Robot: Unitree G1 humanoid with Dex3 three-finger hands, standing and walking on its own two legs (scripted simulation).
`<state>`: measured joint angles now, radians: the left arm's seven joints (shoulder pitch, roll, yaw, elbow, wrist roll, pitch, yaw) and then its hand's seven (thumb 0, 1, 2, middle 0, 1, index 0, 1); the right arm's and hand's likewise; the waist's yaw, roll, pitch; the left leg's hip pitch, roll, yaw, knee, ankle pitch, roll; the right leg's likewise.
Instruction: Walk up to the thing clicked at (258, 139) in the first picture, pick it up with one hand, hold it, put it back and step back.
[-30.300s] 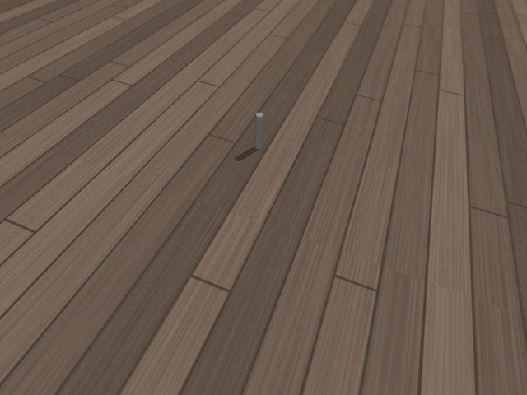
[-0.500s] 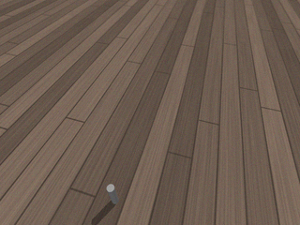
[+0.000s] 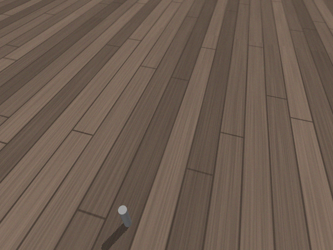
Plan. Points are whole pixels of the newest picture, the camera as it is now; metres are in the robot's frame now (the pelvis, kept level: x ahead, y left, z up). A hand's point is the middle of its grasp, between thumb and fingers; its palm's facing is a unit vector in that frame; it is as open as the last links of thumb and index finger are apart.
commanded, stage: stand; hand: left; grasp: from the side
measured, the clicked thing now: (125, 217) +0.38 +0.21 -0.67
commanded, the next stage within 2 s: step back in 0.18 s
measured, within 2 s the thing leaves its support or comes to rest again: neither
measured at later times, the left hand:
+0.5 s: hand out of the picture +0.09 +0.30 -0.18, palm faces -0.02 -0.92 -0.39, open 7.4 cm
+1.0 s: hand out of the picture -0.04 +0.28 -0.17, palm faces -0.10 -0.92 -0.39, open 7.4 cm
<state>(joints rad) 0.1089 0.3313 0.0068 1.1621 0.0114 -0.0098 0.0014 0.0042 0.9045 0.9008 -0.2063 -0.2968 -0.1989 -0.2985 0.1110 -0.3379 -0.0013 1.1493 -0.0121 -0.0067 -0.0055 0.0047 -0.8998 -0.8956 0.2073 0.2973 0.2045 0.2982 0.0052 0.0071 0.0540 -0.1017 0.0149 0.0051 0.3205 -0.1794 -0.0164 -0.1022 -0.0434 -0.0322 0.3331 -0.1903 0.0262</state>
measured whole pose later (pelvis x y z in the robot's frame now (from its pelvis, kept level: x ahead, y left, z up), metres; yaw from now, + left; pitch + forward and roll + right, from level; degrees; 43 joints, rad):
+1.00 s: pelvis -0.15 +0.03 -0.03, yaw -5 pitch -3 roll +1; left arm 0.17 0.35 0.06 0.86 0.03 0.04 0.00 0.01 0.90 0.90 -0.21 -0.30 -0.20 -0.30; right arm 0.13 -0.39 -0.05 0.88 0.00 0.06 -0.02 0.01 -0.90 -0.90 0.21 0.30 0.21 0.30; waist 0.00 0.01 0.18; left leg -0.48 -0.09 -0.09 1.06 -0.50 0.00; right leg -0.28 0.02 0.07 0.68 -0.35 -0.02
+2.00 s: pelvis -0.45 +0.01 -0.03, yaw -1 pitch -3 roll +1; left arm 0.10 0.40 0.07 0.79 0.01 0.07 0.02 0.01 0.90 0.90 -0.21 -0.30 -0.20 -0.30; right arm 0.19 -0.36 -0.04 0.87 -0.03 0.04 -0.01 0.01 -0.90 -0.90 0.21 0.30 0.21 0.30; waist -0.01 -0.04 0.20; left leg -0.30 -0.03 -0.03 0.67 -0.32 0.01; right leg -0.48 0.07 0.11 1.07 -0.54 -0.02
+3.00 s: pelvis -0.65 -0.01 -0.02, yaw +1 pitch -3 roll +0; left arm 0.26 0.34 0.05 0.98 0.04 -0.06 -0.01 0.01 0.90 0.90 -0.21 -0.30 -0.20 -0.30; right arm 0.20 -0.39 -0.06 0.97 -0.03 0.02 0.02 0.01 -0.90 -0.90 0.21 0.30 0.20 0.30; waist 0.04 0.03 0.08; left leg -0.35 0.00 -0.04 0.85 -0.48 0.01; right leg -0.24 0.01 0.00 0.58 -0.29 -0.03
